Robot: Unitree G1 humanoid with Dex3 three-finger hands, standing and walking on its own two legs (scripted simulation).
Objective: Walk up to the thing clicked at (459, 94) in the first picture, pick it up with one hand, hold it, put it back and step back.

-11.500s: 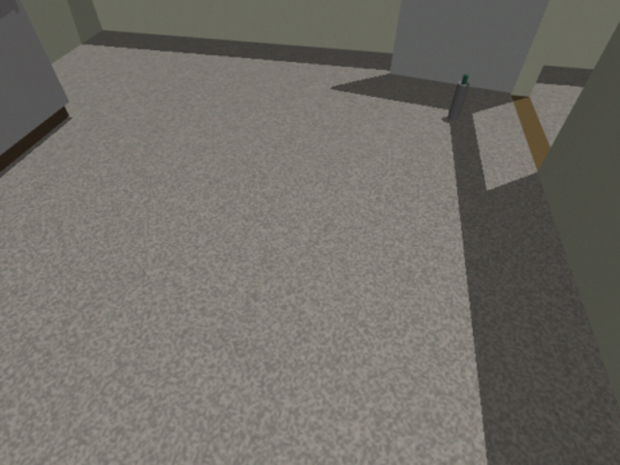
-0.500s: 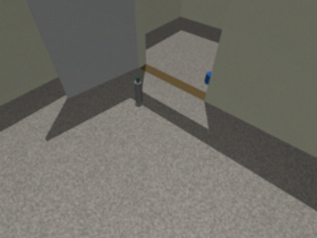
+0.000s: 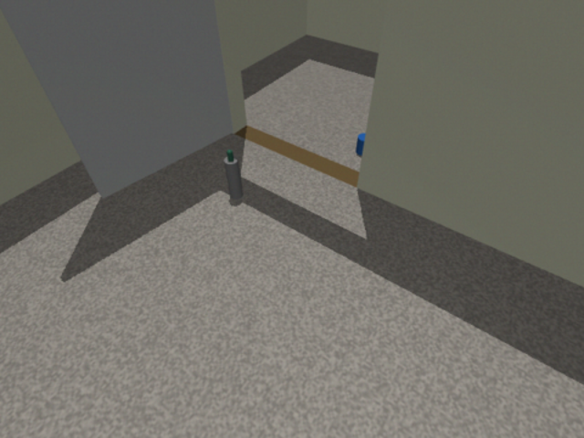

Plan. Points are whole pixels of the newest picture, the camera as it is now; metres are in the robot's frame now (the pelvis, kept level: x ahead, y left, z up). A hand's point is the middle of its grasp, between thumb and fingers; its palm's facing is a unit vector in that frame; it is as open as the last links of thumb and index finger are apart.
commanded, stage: walk up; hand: left
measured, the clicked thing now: (233, 174) +1.40 +0.27 -0.64
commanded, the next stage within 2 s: none
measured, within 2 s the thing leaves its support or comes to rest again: neither
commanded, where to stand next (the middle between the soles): +1.05 +0.05 m, yaw +1 degrees
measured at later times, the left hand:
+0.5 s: hand out of the picture +0.18 +0.25 -0.16, palm faces +0.09 -0.93 -0.37, open 7.4 cm
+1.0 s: hand (169, 261) +0.51 +0.26 -0.14, palm faces +0.01 -0.90 -0.44, open 7.4 cm
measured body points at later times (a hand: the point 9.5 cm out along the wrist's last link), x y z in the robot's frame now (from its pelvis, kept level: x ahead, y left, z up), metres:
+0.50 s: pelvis +0.19 -0.03 -0.01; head +0.21 -0.02 +0.43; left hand +0.18 +0.30 -0.13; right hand +0.31 -0.34 -0.13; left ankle +0.32 +0.12 -0.73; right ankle +0.09 -0.15 -0.74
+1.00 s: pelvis +0.44 -0.03 -0.03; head +0.45 -0.06 +0.42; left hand +0.51 +0.31 -0.11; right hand +0.50 -0.36 -0.16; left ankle +0.35 +0.11 -0.70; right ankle +0.51 -0.14 -0.75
